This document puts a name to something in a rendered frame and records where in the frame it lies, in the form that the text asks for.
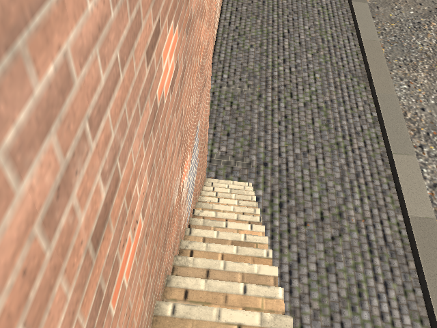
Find stairs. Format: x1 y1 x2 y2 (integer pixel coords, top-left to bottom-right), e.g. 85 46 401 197
151 178 293 328

